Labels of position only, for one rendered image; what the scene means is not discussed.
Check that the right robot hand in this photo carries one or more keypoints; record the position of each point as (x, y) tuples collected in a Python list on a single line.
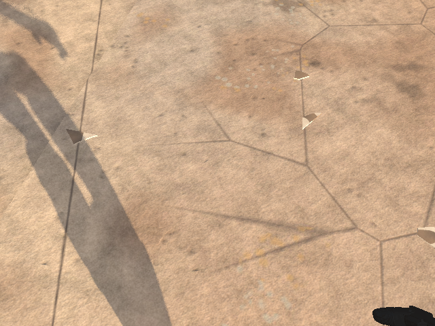
[(398, 316)]

